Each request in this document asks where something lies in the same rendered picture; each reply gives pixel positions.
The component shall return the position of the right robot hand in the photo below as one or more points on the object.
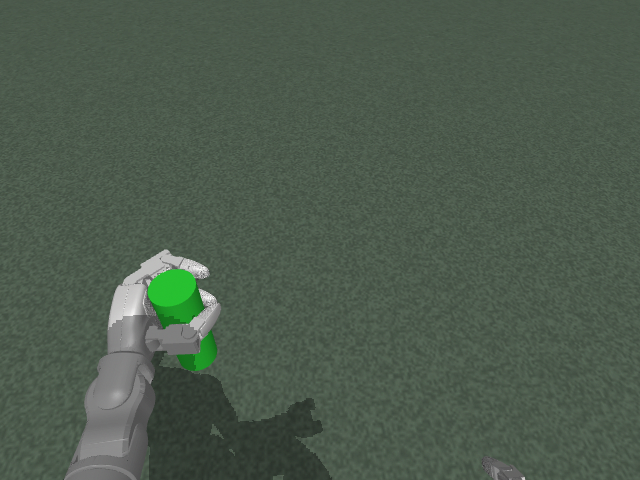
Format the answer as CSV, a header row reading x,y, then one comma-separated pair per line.
x,y
499,470

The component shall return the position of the can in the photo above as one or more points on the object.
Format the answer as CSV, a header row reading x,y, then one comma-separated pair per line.
x,y
176,299

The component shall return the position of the left robot arm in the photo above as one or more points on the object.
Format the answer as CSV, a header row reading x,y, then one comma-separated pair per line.
x,y
118,405

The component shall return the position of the left robot hand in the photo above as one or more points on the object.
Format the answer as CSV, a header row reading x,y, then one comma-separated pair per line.
x,y
133,324

